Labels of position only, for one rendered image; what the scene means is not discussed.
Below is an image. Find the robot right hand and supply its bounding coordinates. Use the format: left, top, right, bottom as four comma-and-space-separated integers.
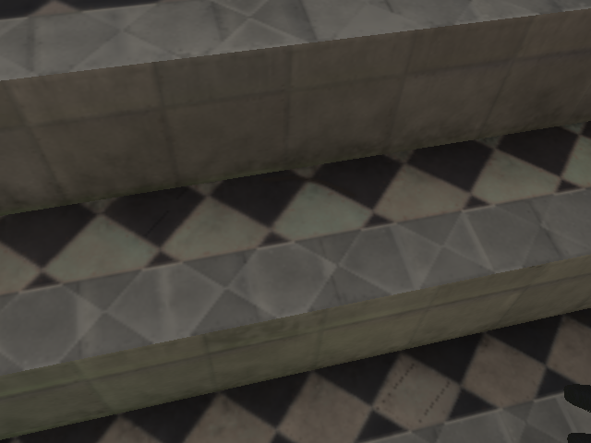
564, 384, 591, 443

